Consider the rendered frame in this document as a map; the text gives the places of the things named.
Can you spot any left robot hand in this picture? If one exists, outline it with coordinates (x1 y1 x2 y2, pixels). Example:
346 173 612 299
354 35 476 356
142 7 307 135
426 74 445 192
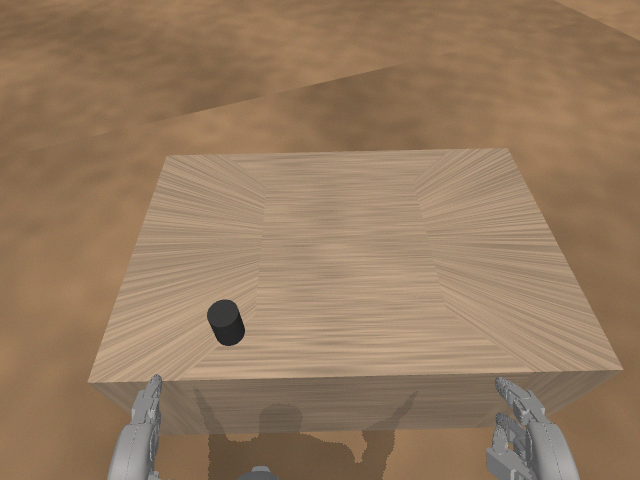
107 374 174 480

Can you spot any right robot hand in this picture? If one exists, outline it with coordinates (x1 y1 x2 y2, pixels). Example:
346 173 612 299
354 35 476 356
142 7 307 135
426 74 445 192
486 377 580 480

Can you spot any can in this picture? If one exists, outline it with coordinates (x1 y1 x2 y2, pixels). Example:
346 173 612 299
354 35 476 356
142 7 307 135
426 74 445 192
207 300 245 346

